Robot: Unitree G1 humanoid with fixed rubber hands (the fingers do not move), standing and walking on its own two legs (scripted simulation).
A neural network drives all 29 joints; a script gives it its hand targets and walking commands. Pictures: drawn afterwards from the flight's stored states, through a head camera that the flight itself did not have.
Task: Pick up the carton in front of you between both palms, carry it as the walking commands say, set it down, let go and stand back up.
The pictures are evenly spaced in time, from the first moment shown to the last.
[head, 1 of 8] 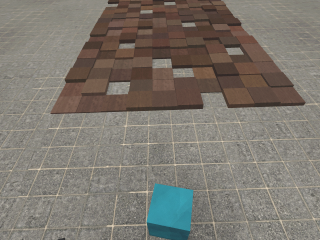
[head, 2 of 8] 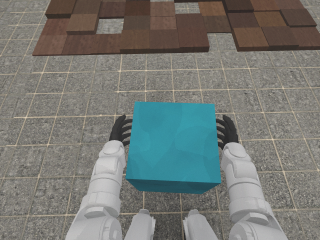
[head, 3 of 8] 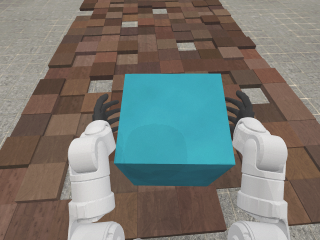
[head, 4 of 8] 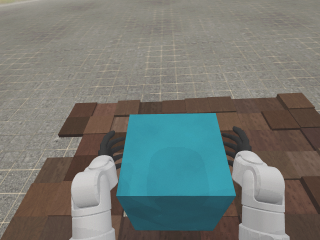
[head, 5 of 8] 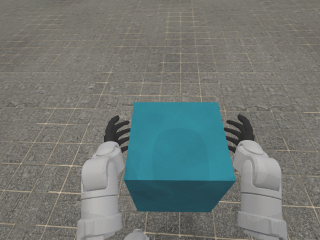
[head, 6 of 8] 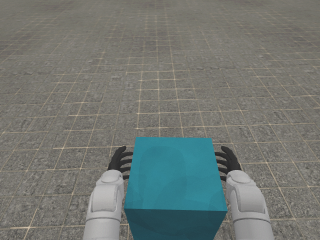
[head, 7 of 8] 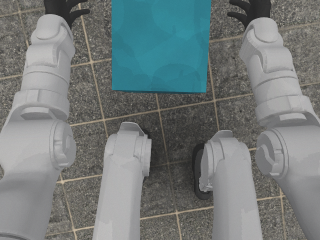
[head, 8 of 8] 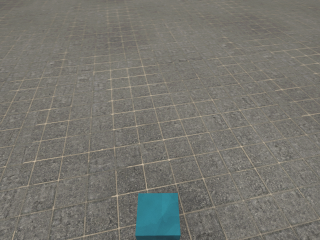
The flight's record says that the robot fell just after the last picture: no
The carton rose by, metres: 0.79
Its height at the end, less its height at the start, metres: +0.00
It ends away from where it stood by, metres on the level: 6.94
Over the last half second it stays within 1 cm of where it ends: yes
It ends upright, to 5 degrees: yes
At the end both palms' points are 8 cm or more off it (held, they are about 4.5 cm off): yes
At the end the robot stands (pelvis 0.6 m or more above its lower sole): yes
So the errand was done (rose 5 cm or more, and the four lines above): yes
